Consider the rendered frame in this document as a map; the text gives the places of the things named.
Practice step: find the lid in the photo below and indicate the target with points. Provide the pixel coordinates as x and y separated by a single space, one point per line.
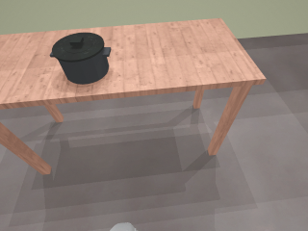
92 45

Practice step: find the knob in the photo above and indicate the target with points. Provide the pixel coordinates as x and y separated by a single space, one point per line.
76 41

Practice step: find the pot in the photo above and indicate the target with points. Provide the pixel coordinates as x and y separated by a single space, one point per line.
87 71

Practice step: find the table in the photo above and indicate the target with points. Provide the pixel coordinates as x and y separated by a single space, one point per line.
145 59

